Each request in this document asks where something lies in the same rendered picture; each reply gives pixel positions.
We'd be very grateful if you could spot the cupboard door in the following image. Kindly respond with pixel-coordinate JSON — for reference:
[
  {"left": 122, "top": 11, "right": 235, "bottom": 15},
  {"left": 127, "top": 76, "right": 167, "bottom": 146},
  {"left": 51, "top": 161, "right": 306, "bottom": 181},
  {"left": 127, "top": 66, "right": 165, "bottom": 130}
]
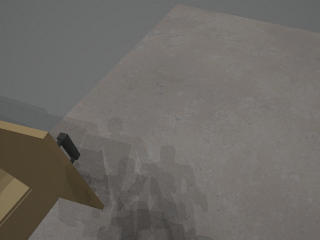
[{"left": 0, "top": 120, "right": 104, "bottom": 210}]

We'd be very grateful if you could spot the handle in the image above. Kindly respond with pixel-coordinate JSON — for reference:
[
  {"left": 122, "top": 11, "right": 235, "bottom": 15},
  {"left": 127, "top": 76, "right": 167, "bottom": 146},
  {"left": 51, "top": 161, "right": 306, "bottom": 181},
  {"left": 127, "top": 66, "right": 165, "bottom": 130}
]
[{"left": 56, "top": 132, "right": 81, "bottom": 164}]

